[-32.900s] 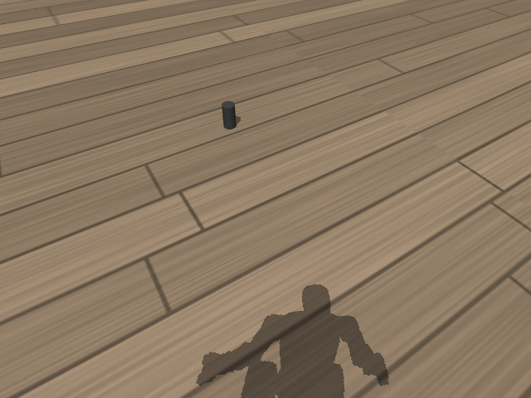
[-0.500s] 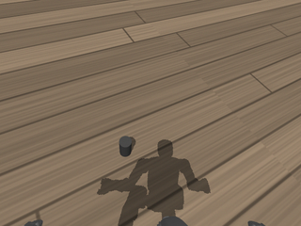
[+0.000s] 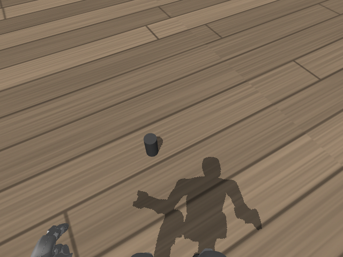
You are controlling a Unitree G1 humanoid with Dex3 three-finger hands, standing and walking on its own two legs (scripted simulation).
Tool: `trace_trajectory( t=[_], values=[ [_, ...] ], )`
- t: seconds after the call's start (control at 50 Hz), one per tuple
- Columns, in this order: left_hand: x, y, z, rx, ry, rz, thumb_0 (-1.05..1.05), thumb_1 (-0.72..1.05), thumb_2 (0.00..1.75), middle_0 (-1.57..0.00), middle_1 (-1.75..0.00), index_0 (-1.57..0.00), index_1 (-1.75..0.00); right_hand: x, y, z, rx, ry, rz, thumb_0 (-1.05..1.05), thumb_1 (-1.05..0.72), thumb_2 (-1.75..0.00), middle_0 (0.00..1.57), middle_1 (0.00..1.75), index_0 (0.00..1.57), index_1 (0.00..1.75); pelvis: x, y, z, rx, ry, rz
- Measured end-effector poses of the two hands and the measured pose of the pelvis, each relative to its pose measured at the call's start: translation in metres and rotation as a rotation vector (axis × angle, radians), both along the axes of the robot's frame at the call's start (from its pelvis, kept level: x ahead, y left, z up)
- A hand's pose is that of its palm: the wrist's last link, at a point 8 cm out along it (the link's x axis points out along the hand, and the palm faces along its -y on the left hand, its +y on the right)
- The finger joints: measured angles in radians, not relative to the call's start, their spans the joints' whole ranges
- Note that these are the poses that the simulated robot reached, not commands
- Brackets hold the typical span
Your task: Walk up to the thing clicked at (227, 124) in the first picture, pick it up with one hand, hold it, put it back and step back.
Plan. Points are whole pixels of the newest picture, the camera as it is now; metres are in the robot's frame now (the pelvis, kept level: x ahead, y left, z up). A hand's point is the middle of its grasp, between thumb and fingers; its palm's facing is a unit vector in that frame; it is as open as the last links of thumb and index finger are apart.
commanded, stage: step back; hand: left
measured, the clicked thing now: (151, 145) +0.78 +0.15 -0.68
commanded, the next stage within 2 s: stand in 1.74 s
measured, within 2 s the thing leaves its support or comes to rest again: neither
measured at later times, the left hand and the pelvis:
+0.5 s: hand out of the picture -0.10 +0.23 -0.16, palm faces -0.04 -0.92 -0.40, open 7.3 cm; pelvis -0.18 -0.05 -0.01, yaw -3 degrees
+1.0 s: hand out of the picture -0.21 +0.21 -0.14, palm faces +0.07 -0.93 -0.35, open 7.4 cm; pelvis -0.27 -0.06 +0.01, yaw +3 degrees
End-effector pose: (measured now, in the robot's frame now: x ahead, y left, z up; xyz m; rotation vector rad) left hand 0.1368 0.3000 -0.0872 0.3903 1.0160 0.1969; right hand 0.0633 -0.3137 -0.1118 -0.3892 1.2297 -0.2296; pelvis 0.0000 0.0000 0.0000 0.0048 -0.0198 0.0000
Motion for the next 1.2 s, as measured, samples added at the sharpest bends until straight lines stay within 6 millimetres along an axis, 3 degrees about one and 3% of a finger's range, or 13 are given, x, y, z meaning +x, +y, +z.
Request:
trace_trajectory(
  t=[0.06,0.12,0.2,0.32,0.46,0.5,0.58,0.7,0.78,0.86,0.96,1.1,1.2],
  values=[
    [-0.011,0.004,-0.015,-0.028,-0.042,0.006,0.0,0.9,0.9,-0.21,-0.3,-0.21,-0.3,-0.023,0.005,-0.001,-0.018,0.012,0.025,0.0,-0.9,-0.9,0.2,0.3,0.2,0.3,-0.024,0.002,-0.01,0.0,-0.016,0.03],
    [-0.034,0.002,-0.026,-0.061,-0.019,0.022,0.0,0.9,0.9,-0.2,-0.3,-0.21,-0.3,-0.045,0.011,0.007,-0.02,0.006,0.035,0.0,-0.9,-0.89,0.2,0.3,0.2,0.3,-0.044,0.003,-0.009,0.024,-0.04,0.01],
    [-0.075,-0.004,-0.025,-0.093,0.045,0.042,0.0,0.9,0.9,-0.2,-0.3,-0.21,-0.3,-0.065,0.006,0.027,-0.044,-0.017,0.038,0.0,-0.9,-0.89,0.21,0.3,0.2,0.3,-0.065,0.0,0.004,-0.03,-0.028,0.023],
    [-0.147,-0.002,-0.03,-0.066,0.132,0.068,0.0,0.9,0.9,-0.2,-0.3,-0.21,-0.3,-0.072,-0.013,0.043,-0.073,-0.108,0.053,0.0,-0.89,-0.89,0.21,0.3,0.21,0.3,-0.104,-0.014,0.007,-0.031,-0.007,-0.02],
    [-0.223,-0.02,-0.037,-0.003,0.205,0.051,0.0,0.9,0.9,-0.2,-0.3,-0.21,-0.3,-0.096,-0.05,0.025,-0.059,-0.216,0.07,0.0,-0.89,-0.89,0.21,0.3,0.2,0.3,-0.164,-0.043,-0.013,-0.013,-0.029,-0.076],
    [-0.246,-0.032,-0.032,-0.002,0.203,0.063,0.0,0.91,0.9,-0.2,-0.3,-0.21,-0.3,-0.111,-0.061,0.015,-0.044,-0.216,0.054,0.0,-0.9,-0.89,0.21,0.3,0.2,0.3,-0.182,-0.049,-0.015,-0.058,-0.055,-0.047],
    [-0.288,-0.047,-0.014,0.003,0.202,0.082,0.0,0.9,0.9,-0.2,-0.3,-0.21,-0.3,-0.151,-0.066,0.009,0.0,-0.164,0.015,0.0,-0.9,-0.9,0.2,0.3,0.2,0.3,-0.204,-0.059,-0.004,0.021,-0.038,-0.054],
    [-0.311,-0.048,0.003,0.029,0.154,0.091,0.01,0.9,0.9,-0.21,-0.3,-0.21,-0.3,-0.222,-0.066,-0.001,0.026,-0.039,0.026,0.0,-0.9,-0.9,0.2,0.3,0.2,0.3,-0.236,-0.061,0.004,0.02,0.004,-0.006],
    [-0.318,-0.038,-0.003,0.027,0.076,0.108,0.0,0.9,0.9,-0.21,-0.3,-0.21,-0.3,-0.263,-0.058,-0.008,0.025,0.066,0.058,0.0,-0.9,-0.9,0.2,0.3,0.2,0.3,-0.256,-0.06,-0.003,-0.005,0.005,0.057],
    [-0.335,-0.033,-0.014,-0.002,0.061,0.14,0.0,0.9,0.9,-0.2,-0.3,-0.21,-0.3,-0.289,-0.046,-0.003,0.031,0.078,0.053,0.01,-0.9,-0.89,0.2,0.3,0.2,0.3,-0.269,-0.058,-0.003,0.047,-0.03,0.054],
    [-0.355,-0.043,-0.016,-0.055,0.108,0.148,0.0,0.9,0.9,-0.2,-0.3,-0.21,-0.3,-0.29,-0.045,0.01,0.037,0.026,0.05,0.01,-0.9,-0.89,0.21,0.3,0.2,0.3,-0.27,-0.061,0.006,0.007,-0.029,0.063],
    [-0.367,-0.064,-0.018,-0.048,0.125,0.155,0.01,0.9,0.9,-0.2,-0.3,-0.21,-0.3,-0.258,-0.063,0.004,0.049,-0.05,0.062,0.01,-0.9,-0.89,0.21,0.3,0.2,0.3,-0.271,-0.076,0.003,-0.036,-0.042,0.063],
    [-0.377,-0.068,-0.014,-0.052,0.121,0.182,0.0,0.9,0.9,-0.21,-0.3,-0.21,-0.3,-0.234,-0.064,0.008,0.048,-0.062,0.105,0.0,-0.9,-0.9,0.2,0.3,0.2,0.3,-0.268,-0.075,0.006,-0.014,-0.031,0.08]
  ],
)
